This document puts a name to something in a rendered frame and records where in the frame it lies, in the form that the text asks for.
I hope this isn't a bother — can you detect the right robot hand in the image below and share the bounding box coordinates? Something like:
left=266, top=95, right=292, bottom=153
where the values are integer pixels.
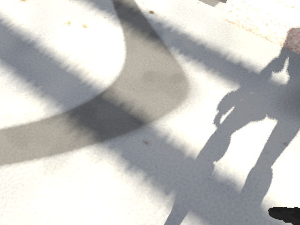
left=268, top=206, right=300, bottom=225

